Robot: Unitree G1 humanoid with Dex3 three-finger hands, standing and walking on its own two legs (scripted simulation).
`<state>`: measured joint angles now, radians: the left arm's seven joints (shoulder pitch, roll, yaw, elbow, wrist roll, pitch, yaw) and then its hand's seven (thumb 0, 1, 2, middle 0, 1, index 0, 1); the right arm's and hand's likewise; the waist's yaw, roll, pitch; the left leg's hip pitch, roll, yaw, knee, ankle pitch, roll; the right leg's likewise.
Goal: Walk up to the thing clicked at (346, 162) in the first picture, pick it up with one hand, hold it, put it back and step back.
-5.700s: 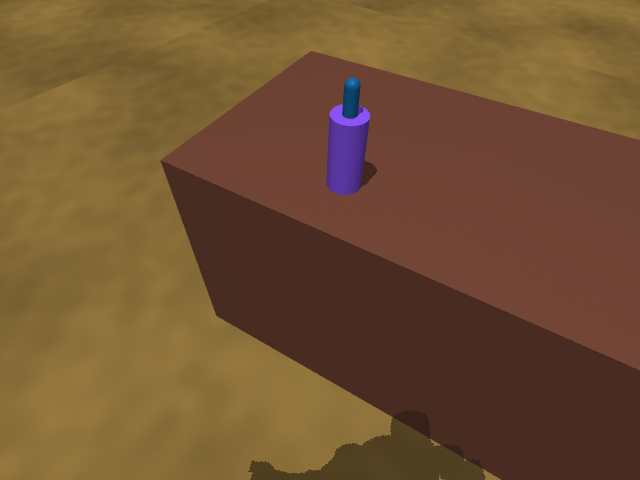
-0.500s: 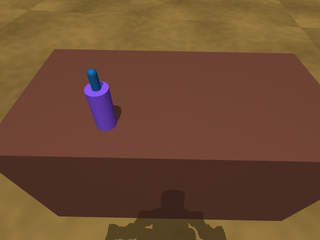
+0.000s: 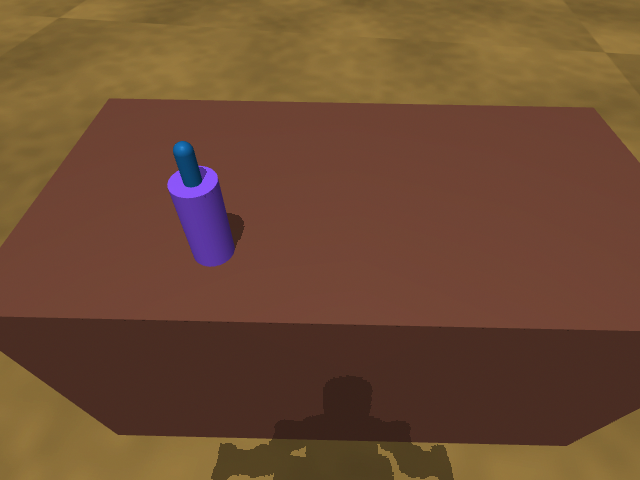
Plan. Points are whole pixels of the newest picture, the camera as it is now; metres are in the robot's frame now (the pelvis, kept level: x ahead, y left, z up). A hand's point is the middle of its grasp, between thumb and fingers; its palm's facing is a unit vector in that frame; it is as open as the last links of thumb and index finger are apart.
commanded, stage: stand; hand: left
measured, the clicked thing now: (199, 204) +0.51 +0.21 +0.04
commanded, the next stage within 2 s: rise first in 0.64 s
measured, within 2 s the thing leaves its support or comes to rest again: neither
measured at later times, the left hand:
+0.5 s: hand out of the picture +0.07 +0.25 -0.16, palm faces -0.01 -0.94 -0.34, open 7.4 cm
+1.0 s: hand (146, 456) +0.18 +0.24 -0.12, palm faces +0.17 -0.94 -0.31, open 11.3 cm
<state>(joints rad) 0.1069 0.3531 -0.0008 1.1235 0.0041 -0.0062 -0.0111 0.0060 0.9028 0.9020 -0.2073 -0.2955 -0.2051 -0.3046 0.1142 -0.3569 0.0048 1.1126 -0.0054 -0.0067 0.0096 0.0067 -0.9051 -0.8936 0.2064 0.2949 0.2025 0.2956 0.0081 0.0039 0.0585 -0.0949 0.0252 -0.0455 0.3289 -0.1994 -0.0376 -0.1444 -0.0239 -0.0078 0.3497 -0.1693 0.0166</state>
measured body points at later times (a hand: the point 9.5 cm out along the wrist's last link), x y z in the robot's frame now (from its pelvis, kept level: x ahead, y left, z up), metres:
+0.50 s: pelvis +0.00 +0.00 +0.00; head +0.01 +0.00 +0.45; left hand +0.07 +0.30 -0.13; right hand +0.07 -0.30 -0.13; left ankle -0.01 +0.15 -0.75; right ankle +0.01 -0.13 -0.75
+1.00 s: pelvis -0.01 +0.00 -0.01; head +0.03 +0.00 +0.44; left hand +0.17 +0.29 -0.10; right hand +0.16 -0.28 -0.11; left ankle -0.01 +0.15 -0.75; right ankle +0.01 -0.13 -0.75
